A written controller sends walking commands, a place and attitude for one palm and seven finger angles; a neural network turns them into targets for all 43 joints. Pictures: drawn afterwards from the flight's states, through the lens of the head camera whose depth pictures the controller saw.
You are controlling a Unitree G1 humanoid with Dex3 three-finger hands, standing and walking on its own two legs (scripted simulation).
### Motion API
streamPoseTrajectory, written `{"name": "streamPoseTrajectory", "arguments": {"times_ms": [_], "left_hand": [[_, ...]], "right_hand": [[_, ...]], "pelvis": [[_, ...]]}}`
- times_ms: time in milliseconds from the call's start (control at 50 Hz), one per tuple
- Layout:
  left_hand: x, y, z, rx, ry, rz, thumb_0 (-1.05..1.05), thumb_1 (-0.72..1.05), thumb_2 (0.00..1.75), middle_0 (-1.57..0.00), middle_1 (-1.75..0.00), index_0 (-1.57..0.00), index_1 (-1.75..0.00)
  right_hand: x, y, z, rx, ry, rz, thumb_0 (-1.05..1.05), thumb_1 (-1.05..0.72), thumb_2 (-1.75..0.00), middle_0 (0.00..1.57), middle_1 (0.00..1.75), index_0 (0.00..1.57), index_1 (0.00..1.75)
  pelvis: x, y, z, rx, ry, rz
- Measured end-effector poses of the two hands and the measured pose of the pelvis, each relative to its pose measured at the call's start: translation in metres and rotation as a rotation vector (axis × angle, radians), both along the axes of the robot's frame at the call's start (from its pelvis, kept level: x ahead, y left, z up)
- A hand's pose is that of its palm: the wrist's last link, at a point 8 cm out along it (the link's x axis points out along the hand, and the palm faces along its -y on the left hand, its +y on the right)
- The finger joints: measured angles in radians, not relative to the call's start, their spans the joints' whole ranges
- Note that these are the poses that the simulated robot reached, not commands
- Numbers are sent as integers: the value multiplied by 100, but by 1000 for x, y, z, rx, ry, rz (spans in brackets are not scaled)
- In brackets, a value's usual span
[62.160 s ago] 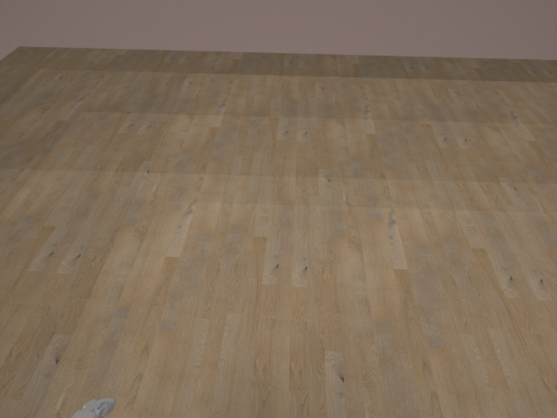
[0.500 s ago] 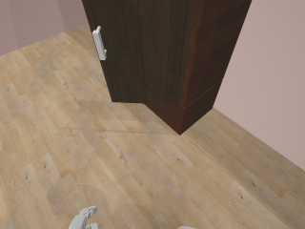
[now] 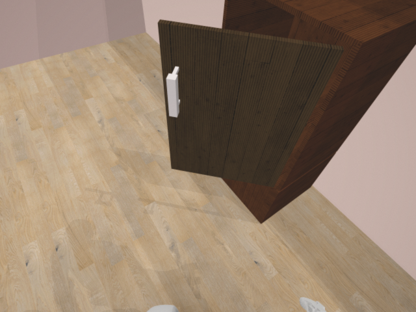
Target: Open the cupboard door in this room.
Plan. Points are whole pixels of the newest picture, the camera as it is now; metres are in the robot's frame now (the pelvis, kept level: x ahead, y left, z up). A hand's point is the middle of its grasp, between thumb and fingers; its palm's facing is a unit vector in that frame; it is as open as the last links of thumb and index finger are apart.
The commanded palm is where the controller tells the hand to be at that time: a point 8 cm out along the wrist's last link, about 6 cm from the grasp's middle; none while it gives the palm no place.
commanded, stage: come to a stop and stand still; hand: left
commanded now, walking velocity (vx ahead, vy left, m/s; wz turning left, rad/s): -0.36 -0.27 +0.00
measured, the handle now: (175, 91) +0.64 +0.17 +0.03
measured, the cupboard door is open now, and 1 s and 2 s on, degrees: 44 44 44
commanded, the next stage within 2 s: look again from close up in 1.30 s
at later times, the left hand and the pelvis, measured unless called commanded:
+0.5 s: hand (144, 311) +0.14 +0.14 -0.15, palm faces -0.05 -0.96 -0.27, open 7.3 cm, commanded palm none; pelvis +0.03 -0.05 +0.01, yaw -2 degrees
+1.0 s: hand out of the picture +0.02 +0.16 -0.17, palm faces +0.05 -0.98 -0.21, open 7.3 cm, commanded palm none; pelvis +0.02 -0.03 +0.01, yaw -2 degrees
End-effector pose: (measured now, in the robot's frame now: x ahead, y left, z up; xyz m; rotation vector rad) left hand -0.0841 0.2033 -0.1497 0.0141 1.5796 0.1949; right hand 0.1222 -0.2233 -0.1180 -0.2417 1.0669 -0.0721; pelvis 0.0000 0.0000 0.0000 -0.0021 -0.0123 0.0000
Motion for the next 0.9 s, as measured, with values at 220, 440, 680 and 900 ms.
{"name": "streamPoseTrajectory", "arguments": {"times_ms": [220,440,680,900], "left_hand": [[159,34,10,67,-254,-106,0,92,90,-19,-30,-20,-30],[218,6,27,140,-358,-219,0,92,90,-19,-30,-20,-30],[174,-29,35,138,-315,-176,0,93,90,-20,-30,-20,-30],[111,10,7,114,-187,-88,0,91,90,-20,-30,-20,-30]], "right_hand": [[-34,-5,4,-43,170,-127,-2,-95,-89,21,30,20,30],[-95,-54,-16,-1,318,-241,0,-91,-89,20,30,20,30],[-88,-75,-18,45,328,-213,1,-91,-89,20,30,20,30],[-36,-46,-7,-12,164,-108,0,-91,-89,20,30,20,30]], "pelvis": [[28,4,13,-11,25,-21],[31,-37,7,2,52,-37],[26,-57,15,43,21,-27],[19,-31,4,20,6,-23]]}}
